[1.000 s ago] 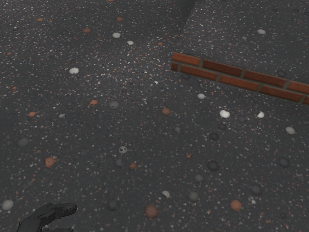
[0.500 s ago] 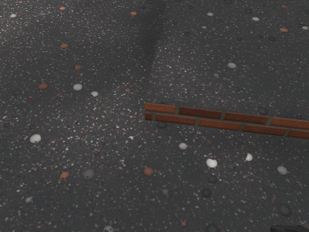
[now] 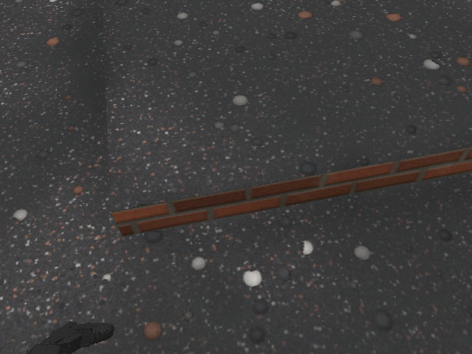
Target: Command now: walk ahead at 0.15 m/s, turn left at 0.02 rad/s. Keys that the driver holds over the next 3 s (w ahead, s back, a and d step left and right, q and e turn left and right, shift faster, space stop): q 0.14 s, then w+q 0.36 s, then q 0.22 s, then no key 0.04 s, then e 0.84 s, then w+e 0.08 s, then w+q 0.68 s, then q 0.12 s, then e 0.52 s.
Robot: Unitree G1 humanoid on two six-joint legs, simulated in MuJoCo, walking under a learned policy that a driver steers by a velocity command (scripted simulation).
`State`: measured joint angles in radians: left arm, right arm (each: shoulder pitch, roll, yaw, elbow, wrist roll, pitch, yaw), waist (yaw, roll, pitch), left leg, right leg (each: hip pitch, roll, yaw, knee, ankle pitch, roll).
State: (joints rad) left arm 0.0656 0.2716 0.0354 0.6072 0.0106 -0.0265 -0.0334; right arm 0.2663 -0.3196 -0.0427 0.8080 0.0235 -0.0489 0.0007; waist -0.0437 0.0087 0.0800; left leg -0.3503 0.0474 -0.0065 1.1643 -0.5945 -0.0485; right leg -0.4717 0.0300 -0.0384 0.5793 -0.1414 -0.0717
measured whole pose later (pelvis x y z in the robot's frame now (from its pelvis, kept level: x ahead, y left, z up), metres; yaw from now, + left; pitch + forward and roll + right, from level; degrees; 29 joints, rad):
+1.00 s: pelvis +0.26 +0.11 +0.01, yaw +24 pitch +1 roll +0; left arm 0.09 0.26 0.04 0.82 0.00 -0.04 -0.03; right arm 0.19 -0.30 -0.05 0.71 -0.01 0.02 -0.05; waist 0.01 0.02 0.07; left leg -0.34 -0.02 -0.10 0.96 -0.56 -0.08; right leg -0.38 0.07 0.03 0.44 -0.08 -0.05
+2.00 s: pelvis +0.37 +0.11 +0.02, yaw +2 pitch +1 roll -1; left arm 0.27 0.28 0.04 0.81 0.01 -0.06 0.01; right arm 0.19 -0.30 -0.06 0.75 0.02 -0.06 0.01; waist 0.04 0.04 -0.02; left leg -0.58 0.07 -0.02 0.70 -0.08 -0.03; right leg 0.02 0.04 -0.03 0.20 -0.25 -0.05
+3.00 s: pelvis +0.82 +0.17 +0.15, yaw +11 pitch +0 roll +2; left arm 0.29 0.25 0.02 0.66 -0.02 -0.02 0.04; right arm 0.11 -0.24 -0.01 0.62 0.00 0.00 -0.03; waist 0.01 0.04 0.05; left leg -0.63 -0.02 -0.12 1.31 -0.23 -0.02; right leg -0.43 0.14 0.03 0.54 -0.11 -0.14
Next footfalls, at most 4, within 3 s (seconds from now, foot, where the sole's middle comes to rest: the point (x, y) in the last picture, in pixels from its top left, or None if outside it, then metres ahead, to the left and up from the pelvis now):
0.42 left None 0.09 0.17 -0.76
0.82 right None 0.41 0.08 -0.76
1.18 left None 0.29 0.27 -0.76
1.60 right None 0.33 0.01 -0.76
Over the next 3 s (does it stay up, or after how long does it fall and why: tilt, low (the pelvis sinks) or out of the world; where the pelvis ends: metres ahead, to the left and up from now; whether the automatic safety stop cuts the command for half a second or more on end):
stays up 0.82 0.17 0.15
